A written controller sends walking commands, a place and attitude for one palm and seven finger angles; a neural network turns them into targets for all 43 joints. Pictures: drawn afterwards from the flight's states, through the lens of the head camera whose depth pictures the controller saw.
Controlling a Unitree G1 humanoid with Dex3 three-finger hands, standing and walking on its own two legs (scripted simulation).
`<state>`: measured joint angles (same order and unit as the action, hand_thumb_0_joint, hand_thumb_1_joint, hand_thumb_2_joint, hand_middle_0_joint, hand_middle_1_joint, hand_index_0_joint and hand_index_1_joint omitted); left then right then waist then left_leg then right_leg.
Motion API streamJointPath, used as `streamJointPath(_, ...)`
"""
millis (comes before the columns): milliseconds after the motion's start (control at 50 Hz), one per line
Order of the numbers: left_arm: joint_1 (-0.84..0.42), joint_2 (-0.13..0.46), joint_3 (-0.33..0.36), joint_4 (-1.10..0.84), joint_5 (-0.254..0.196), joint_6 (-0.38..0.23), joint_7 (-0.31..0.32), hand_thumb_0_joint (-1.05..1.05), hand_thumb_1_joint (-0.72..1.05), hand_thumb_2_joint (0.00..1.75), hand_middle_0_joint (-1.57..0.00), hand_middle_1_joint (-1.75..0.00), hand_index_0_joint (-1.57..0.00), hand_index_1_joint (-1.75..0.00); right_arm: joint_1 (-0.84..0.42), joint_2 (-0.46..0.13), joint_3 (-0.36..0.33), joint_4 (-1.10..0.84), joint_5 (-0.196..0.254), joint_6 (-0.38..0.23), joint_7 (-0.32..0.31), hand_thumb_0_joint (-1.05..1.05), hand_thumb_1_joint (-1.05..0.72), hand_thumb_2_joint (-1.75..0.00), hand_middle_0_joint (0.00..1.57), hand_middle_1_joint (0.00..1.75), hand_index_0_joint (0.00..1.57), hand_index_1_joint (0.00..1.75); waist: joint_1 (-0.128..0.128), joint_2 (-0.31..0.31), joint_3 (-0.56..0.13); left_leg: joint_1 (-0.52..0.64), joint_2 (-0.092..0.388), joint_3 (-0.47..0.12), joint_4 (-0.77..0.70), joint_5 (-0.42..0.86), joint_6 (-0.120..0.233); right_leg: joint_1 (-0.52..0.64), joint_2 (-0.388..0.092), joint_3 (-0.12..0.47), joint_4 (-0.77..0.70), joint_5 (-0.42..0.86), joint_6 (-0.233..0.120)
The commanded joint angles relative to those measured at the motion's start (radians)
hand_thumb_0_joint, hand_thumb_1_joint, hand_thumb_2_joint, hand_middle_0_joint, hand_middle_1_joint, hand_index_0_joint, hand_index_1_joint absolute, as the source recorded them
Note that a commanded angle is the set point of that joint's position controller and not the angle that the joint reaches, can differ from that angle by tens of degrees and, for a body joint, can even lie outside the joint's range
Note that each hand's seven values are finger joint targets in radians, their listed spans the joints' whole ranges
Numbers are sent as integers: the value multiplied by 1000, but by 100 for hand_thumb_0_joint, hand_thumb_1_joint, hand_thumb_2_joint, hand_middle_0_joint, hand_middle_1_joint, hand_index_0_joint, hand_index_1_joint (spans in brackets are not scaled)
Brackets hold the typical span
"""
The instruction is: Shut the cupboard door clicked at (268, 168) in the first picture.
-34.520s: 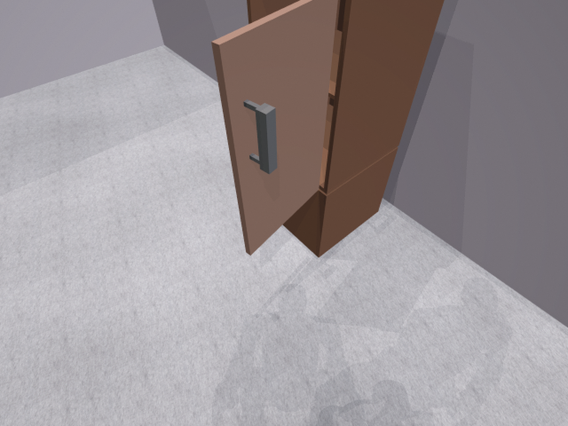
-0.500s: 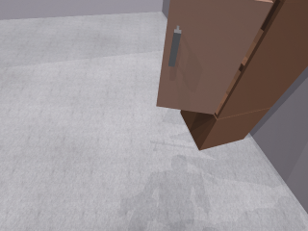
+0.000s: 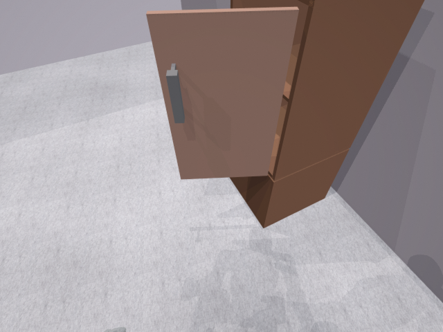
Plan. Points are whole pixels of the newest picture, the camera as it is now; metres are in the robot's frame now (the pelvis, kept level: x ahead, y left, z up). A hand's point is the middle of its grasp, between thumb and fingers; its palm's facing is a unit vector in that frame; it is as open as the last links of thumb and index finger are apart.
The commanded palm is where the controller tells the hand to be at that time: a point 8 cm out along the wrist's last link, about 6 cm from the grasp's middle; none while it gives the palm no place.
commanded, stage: take the last steps up to it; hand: left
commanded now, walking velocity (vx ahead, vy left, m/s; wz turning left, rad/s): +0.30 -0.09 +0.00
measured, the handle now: (176, 93) +0.67 +0.13 +0.06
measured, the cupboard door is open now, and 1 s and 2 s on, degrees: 66 66 66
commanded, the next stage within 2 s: come to a stop and stand still in 0.38 s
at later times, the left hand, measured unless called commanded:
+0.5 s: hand (149, 317) +0.19 +0.17 -0.17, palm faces +0.04 -0.99 -0.16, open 7.4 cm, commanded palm none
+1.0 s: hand (159, 272) +0.29 +0.16 -0.18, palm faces +0.07 -0.97 -0.21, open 7.4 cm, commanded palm none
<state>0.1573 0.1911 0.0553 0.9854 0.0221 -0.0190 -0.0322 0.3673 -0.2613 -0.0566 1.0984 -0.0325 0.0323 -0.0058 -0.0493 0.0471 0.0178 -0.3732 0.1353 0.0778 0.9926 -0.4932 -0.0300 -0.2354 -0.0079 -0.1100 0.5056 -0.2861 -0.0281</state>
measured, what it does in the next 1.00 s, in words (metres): walks ahead: left foot, then right foot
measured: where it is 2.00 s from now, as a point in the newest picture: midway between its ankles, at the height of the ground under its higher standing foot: outside the picture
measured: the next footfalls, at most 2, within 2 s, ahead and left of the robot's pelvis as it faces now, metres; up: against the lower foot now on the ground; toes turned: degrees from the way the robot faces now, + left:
left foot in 0.26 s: +0.22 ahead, +0.08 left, +0.00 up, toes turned +9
right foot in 0.64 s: +0.31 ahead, -0.19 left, +0.00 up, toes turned -3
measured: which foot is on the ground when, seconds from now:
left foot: up 0.00-0.24, down 0.26-0.68, up 0.70-1.00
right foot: down 0.00-0.28, up 0.30-0.62, down 0.64-1.00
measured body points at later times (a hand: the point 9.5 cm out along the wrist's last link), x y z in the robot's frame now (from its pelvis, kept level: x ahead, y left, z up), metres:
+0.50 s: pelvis +0.17 -0.01 +0.01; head +0.20 +0.00 +0.46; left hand +0.19 +0.22 -0.15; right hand +0.20 -0.25 -0.14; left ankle +0.18 +0.08 -0.73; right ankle +0.17 -0.17 -0.67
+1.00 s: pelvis +0.21 -0.03 +0.00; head +0.26 -0.01 +0.44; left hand +0.28 +0.21 -0.16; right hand +0.30 -0.29 -0.14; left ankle +0.21 +0.08 -0.73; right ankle +0.27 -0.19 -0.73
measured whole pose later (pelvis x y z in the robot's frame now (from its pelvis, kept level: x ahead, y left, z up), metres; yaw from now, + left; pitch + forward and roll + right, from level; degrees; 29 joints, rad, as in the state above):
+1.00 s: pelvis +0.21 -0.03 +0.00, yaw +2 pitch +0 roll +0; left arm 0.13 0.20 0.06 0.99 0.03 0.03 0.03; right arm 0.14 -0.22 -0.05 0.97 -0.01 0.04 -0.01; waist 0.01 -0.04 0.10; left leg -0.32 0.00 0.04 0.67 -0.35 -0.05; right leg -0.34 -0.11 -0.05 0.53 -0.19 0.05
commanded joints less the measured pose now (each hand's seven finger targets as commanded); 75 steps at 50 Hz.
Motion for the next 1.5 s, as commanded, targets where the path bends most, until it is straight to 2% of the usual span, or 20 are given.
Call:
streamJointPath(0, 90, 125, 15, 12, -2, -22, 34, 0, 90, 90, -20, -30, -20, -30, -93, -24, -5, -119, -2, -46, 9, 0, -90, -90, 20, 30, 20, 30, 35, -168, 49, -225, 12, -14, 61, 115, -10, 104, -247, 213, -319, 91, -167)
streamJointPath(160, 151, 127, 6, 86, 0, -43, 40, 0, 90, 90, -20, -30, -20, -30, -143, 19, 6, -145, 4, -60, 19, 0, -90, -90, 20, 30, 20, 30, 25, -125, 35, -102, -35, 31, -306, 219, 9, 186, -234, 167, -257, 336, -173)
streamJointPath(220, 127, 117, 7, 83, -14, -37, 38, 0, 90, 90, -20, -30, -20, -30, 28, -32, -5, -86, -4, -77, 5, 0, -90, -90, 20, 30, 20, 30, -58, -40, -33, 227, -78, 36, -483, 373, 30, 77, -151, 89, 18, 420, -115)
streamJointPath(260, 195, 56, -12, 54, -21, -29, 27, 0, 90, 90, -20, -30, -20, -30, 198, -198, -38, -51, -18, -79, -17, 0, -90, -90, 20, 30, 20, 30, -81, 280, -153, 534, 316, -516, -666, 463, 212, -282, 39, 12, 537, -272, -24)
streamJointPath(280, 142, 91, -4, 30, -9, -24, 28, 0, 90, 90, -20, -30, -20, -30, 165, -199, -34, -65, -10, -67, -25, 0, -90, -90, 20, 30, 20, 30, -75, 156, -95, 445, 357, -544, -716, 398, 260, -325, 9, 108, 668, -302, -34)
streamJointPath(340, 116, 70, 9, 50, 6, -5, 20, 0, 90, 90, -20, -30, -20, -30, -8, -71, -1, -112, -1, -75, -30, 0, -90, -90, 20, 30, 20, 30, 3, 81, 66, 159, 247, -336, -799, 283, 176, -319, -78, 148, 693, -99, -3)
streamJointPath(400, 165, 28, 2, 61, 4, 11, 19, 0, 90, 90, -20, -30, -20, -30, -36, -48, 5, -108, 1, -88, -30, 0, -90, -90, 20, 30, 20, 30, 42, 33, 7, 169, 190, -165, -780, 427, 169, -252, -82, 117, 554, -45, 22)
streamJointPath(520, 128, -8, -12, 45, 0, 20, 29, 0, 90, 90, -20, -30, -20, -30, -84, -46, 2, -95, 4, -65, -27, 0, -90, -90, 20, 30, 20, 30, 53, 76, 0, 133, 126, -43, -694, 555, 161, -79, -44, 33, 171, 61, 52)
streamJointPath(580, 191, 55, -5, 57, 2, 8, 40, 0, 90, 90, -20, -30, -20, -30, -93, -28, 4, -80, 17, -50, -25, 0, -90, -90, 20, 30, 20, 30, 89, 21, -38, 131, 36, 10, -546, 485, 72, 69, -48, 67, -83, 291, 54)
streamJointPath(640, 139, 192, 6, 43, 3, 1, 53, 0, 90, 90, -20, -30, -20, -30, 18, 34, 3, -67, 36, -20, -13, 0, -90, -90, 20, 30, 20, 30, 34, -176, -78, 121, -97, 37, -394, 31, 2, 48, -341, 307, -143, 581, -109)
streamJointPath(740, 149, 179, 29, 44, 4, 8, 85, 0, 90, 90, -20, -30, -20, -30, -49, -11, -9, -91, 32, 1, -28, 0, -90, -90, 20, 30, 20, 30, 99, -338, -122, -81, -121, -54, -78, -108, -17, 280, -381, 325, -46, 1208, -196)
streamJointPath(840, 68, 192, 47, -8, 9, 27, 93, 0, 90, 90, -20, -30, -20, -30, -133, 9, -10, -134, 31, 19, -14, 0, -90, -90, 20, 30, 20, 30, 90, -225, -138, -76, -123, -98, -29, -37, -31, 205, -360, 252, -75, 930, -185)
streamJointPath(940, -9, 183, 39, -46, 13, 38, 80, 0, 90, 90, -20, -30, -20, -30, -46, 10, -8, -121, 26, 11, -4, 0, -90, -90, 20, 30, 20, 30, 24, -239, -117, 165, -135, -37, -420, 217, -22, 3, -270, 200, -54, 470, -92)
streamJointPath(960, -11, 161, 36, -48, 8, 44, 78, 0, 90, 90, -20, -30, -20, -30, -17, -3, -10, -112, 24, 2, -1, 0, -90, -90, 20, 30, 20, 30, 11, -192, -109, 263, -109, -50, -542, 330, -18, -78, -229, 177, -4, 277, -50)
streamJointPath(1000, 29, 70, 15, -69, -8, 68, 73, 0, 90, 90, -20, -30, -20, -30, -68, -154, -33, -162, 3, -8, -8, 0, -90, -90, 20, 30, 20, 30, 21, 269, -46, 135, 204, -389, -740, 473, 112, -195, -15, 62, 264, -278, 59)
streamJointPath(1020, 11, 91, 19, -75, -5, 78, 75, 0, 90, 90, -20, -30, -20, -30, -133, -162, -27, -188, -4, -1, -17, 0, -90, -90, 20, 30, 20, 30, 25, 205, 9, -25, 223, -387, -764, 387, 179, -125, -11, 158, 392, -288, 40)
streamJointPath(1100, 69, 107, 28, -27, 4, 85, 60, 0, 90, 90, -20, -30, -20, -30, -230, -87, 6, -206, 0, -15, -34, 0, -90, -90, 20, 30, 20, 30, 82, 139, 70, 0, 101, -250, -755, 327, 156, -184, -5, 195, 548, -145, 39)
streamJointPath(1260, 105, 70, -12, 0, -7, 51, 60, 0, 90, 90, -20, -30, -20, -30, -108, -64, 1, -126, 18, -31, -34, 0, -90, -90, 20, 30, 20, 30, 36, 77, -65, 301, 114, -260, -702, 551, 195, -61, -12, 121, 91, -140, 42)
streamJointPath(1360, 165, 100, -21, 57, -7, 19, 72, 0, 90, 90, -20, -30, -20, -30, -112, 6, 18, -92, 39, -33, -21, 0, -90, -90, 20, 30, 20, 30, 33, -114, -11, 198, -44, -142, -637, 341, 49, 45, -150, 269, -234, 115, -34)
streamJointPath(1480, 171, 53, -39, 87, -11, 4, 77, 0, 90, 90, -20, -30, -20, -30, -76, -12, 25, -27, 29, -44, -21, 0, -90, -90, 20, 30, 20, 30, 29, -174, -6, 287, -28, -125, -655, 451, 55, 22, -101, 225, -204, 169, -11)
